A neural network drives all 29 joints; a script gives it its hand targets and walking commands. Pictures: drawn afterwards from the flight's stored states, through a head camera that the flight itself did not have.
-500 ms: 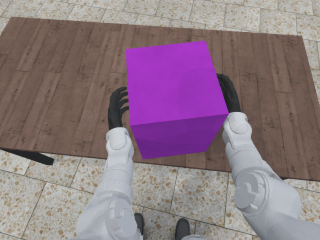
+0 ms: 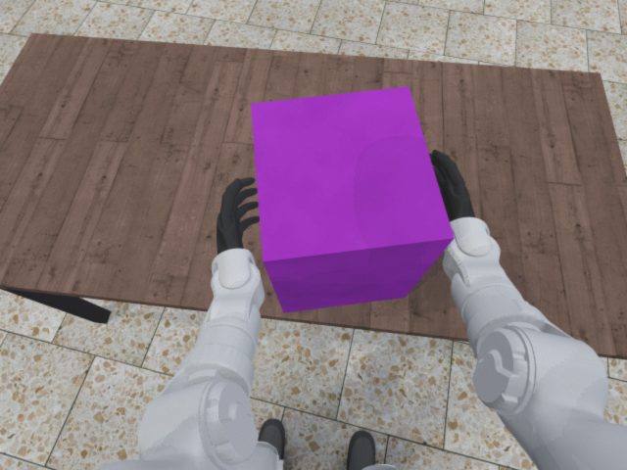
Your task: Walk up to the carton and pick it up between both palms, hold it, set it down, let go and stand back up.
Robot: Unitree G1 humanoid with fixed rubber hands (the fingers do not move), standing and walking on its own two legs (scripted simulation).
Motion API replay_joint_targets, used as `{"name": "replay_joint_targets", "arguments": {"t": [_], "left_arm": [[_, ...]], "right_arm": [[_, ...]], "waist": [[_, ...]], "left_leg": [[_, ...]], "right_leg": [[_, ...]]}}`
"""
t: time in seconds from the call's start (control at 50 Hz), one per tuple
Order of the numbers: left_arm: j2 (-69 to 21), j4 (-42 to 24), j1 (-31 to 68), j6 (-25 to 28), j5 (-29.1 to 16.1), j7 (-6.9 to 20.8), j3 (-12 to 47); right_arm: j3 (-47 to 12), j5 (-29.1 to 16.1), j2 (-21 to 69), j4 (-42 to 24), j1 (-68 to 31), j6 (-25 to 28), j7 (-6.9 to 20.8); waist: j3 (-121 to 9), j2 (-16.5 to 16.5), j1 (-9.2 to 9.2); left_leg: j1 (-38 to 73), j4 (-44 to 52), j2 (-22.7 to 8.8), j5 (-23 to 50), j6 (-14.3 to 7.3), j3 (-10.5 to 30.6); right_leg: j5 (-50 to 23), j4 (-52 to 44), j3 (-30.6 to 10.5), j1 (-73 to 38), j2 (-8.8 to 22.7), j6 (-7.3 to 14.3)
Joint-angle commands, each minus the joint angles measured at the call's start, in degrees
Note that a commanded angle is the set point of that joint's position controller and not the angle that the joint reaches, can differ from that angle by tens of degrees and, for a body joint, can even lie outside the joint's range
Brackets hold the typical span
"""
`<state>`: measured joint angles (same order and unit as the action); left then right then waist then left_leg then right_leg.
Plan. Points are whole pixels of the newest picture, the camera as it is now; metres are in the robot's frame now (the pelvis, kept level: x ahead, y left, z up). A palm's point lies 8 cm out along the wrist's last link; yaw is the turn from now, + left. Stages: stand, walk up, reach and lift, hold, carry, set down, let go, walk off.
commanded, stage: set down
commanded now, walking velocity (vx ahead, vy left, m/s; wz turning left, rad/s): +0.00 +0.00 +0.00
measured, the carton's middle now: (338, 213) +0.44 +0.06 -0.06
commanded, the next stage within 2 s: none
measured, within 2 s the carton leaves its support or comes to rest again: rests again in 0.08 s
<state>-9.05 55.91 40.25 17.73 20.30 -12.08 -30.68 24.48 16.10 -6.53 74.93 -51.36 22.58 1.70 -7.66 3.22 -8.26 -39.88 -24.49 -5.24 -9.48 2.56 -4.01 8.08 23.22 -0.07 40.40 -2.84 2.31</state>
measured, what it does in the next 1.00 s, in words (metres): stands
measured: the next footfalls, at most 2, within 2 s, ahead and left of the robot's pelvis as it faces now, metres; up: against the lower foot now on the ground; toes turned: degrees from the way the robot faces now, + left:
none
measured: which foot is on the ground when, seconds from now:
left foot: down 0.00-1.00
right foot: down 0.00-1.00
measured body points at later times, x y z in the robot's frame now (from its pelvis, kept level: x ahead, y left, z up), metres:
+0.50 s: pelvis -0.01 +0.00 -0.02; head +0.14 +0.00 +0.40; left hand +0.38 +0.24 -0.04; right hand +0.50 -0.10 -0.02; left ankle -0.01 +0.15 -0.73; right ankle +0.00 -0.09 -0.73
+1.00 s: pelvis -0.02 -0.01 -0.01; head +0.08 +0.00 +0.43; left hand +0.39 +0.25 +0.05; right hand +0.51 -0.11 +0.09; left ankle -0.01 +0.15 -0.73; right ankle +0.00 -0.09 -0.73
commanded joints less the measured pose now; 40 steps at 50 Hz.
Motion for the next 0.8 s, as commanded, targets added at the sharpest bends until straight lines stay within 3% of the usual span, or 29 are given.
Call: {"name": "replay_joint_targets", "arguments": {"t": [0.0, 0.1, 0.14, 0.18, 0.28, 0.3, 0.4, 0.46, 0.52, 0.56, 0.58, 0.6, 0.64, 0.68, 0.7, 0.78], "left_arm": [[2.55, -5.73, 22.56, 3.76, -7.1, -1.86, 8.88], [7.75, -1.5, 24.09, 6.88, -12.63, -1.25, 10.5], [8.58, -0.85, 24.59, 6.93, -13.49, -1.01, 12.07], [9.5, 2.48, 23.95, 6.68, -14.86, -0.71, 12.43], [12.58, 3.91, 25.54, 7.08, -19.23, -0.33, 15.15], [12.65, 5.13, 25.22, 6.92, -19.96, -0.1, 16.17], [14.72, 4.6, 26.48, 7.31, -24.17, 0.73, 19.04], [17.15, -0.06, 29.14, 6.98, -25.67, 1.04, 20.16], [17.02, -2.54, 30.43, 6.08, -26.9, 1.23, 21.83], [16.94, -5.44, 30.15, 4.82, -26.83, 1.09, 22.56], [16.95, -5.35, 29.18, 3.79, -26.48, 0.99, 22.04], [17.12, -4.96, 28.52, 2.68, -27.09, 1.01, 22.76], [17.18, -4.02, 29.16, 0.38, -27.17, 1.15, 23.29], [17.16, -5.71, 29.58, -1.96, -27.43, 0.44, 23.78], [18.07, -7.05, 29.97, -2.93, -27.97, 0.16, 23.43], [18.42, -6.69, 30.16, -6.78, -28.02, 0.02, 23.03]], "right_arm": [[-12.08, -8.28, -2.2, -5.14, -29.0, 2.6, -0.09], [-18.79, -15.5, -7.1, -2.25, -32.36, 4.39, -1.36], [-18.95, -17.39, -9.79, 0.63, -32.38, 4.71, -1.48], [-20.14, -18.84, -11.59, 3.16, -33.45, 4.98, -1.63], [-23.0, -23.31, -16.25, 5.33, -35.5, 5.9, -1.44], [-23.23, -24.05, -17.04, 7.1, -35.34, 5.62, -1.37], [-25.77, -28.15, -19.66, 6.45, -37.23, 5.63, -0.44], [-26.95, -30.42, -21.25, 3.5, -39.47, 5.55, 0.57], [-27.72, -31.63, -21.97, 1.72, -40.56, 4.44, 1.59], [-28.21, -32.78, -23.07, 0.77, -39.67, 3.8, 2.35], [-29.33, -33.64, -23.71, 1.04, -40.22, 3.02, 2.83], [-29.5, -34.56, -24.63, 1.29, -40.42, 2.25, 3.21], [-30.52, -35.92, -24.81, 4.22, -40.54, 0.13, 4.2], [-30.17, -36.42, -27.13, 3.44, -41.33, -1.21, 4.65], [-30.94, -37.41, -27.17, 1.98, -42.06, -1.81, 4.88], [-31.98, -37.68, -26.72, 1.95, -42.23, -5.33, 5.36]], "waist": [[-47.11, 0.85, -5.07], [-51.49, 3.93, -5.99], [-51.13, 2.07, -5.02], [-49.36, 4.43, -4.75], [-51.95, 4.67, -4.51], [-50.88, 4.99, -3.53], [-52.19, 5.44, -3.47], [-55.91, 5.06, -3.4], [-58.6, 5.16, -3.28], [-60.48, 2.64, -3.87], [-59.29, 2.93, -4.83], [-58.93, 3.7, -4.45], [-54.63, 3.91, -4.67], [-52.61, 3.49, -5.03], [-52.63, 4.63, -6.01], [-47.76, 7.36, -5.94]], "left_leg": [[5.73, -6.32, 4.55, 28.98, -0.56, -4.77], [-0.04, -10.13, 4.84, 27.65, 0.08, -4.73], [1.65, -10.64, 4.66, 27.55, 1.09, -4.0], [0.92, -11.41, 4.55, 25.77, 0.85, -4.02], [-0.93, -13.29, 4.46, 25.35, 1.76, -3.59], [-0.16, -13.61, 4.34, 25.87, 1.95, -3.3], [-3.33, -14.56, 4.7, 25.39, 2.31, -2.86], [-4.87, -15.24, 4.9, 24.61, 2.45, -2.9], [-3.72, -15.38, 4.72, 23.37, 2.47, -2.61], [-0.77, -15.84, 4.52, 26.61, 3.27, -2.25], [0.22, -16.22, 4.57, 27.07, 3.22, -2.32], [-0.05, -15.89, 4.3, 27.25, 2.88, -2.19], [-0.93, -14.68, 4.03, 22.94, 2.14, -1.59], [2.81, -13.64, 3.57, 24.42, 2.49, -1.33], [2.13, -13.58, 3.69, 23.87, 2.2, -1.65], [1.61, -10.85, 3.71, 19.49, 0.96, -1.46]], "right_leg": [[-22.42, 5.47, 0.93, -27.66, -1.56, -0.34], [-28.43, 10.91, 0.23, -31.6, -1.51, -1.91], [-27.32, 11.27, 0.62, -29.45, -1.89, -1.72], [-26.02, 11.27, 0.74, -27.23, -2.19, -1.77], [-26.35, 13.42, 0.81, -26.17, -2.55, -2.35], [-26.39, 13.25, 1.08, -25.49, -2.82, -2.28], [-28.8, 14.54, 0.97, -26.61, -2.38, -2.74], [-31.72, 15.75, 1.04, -28.82, -2.25, -3.31], [-30.5, 15.76, 1.21, -28.69, -2.22, -3.52], [-31.62, 15.49, 1.66, -27.27, -2.62, -2.99], [-31.65, 15.35, 1.58, -27.6, -2.76, -2.75], [-32.6, 15.4, 1.89, -27.43, -2.95, -2.75], [-27.03, 14.61, 1.66, -26.8, -2.57, -2.47], [-25.73, 13.14, 2.12, -24.82, -3.07, -2.11], [-25.43, 12.81, 2.04, -25.5, -3.0, -2.25], [-24.31, 11.18, 1.79, -28.49, -2.61, -3.02]]}}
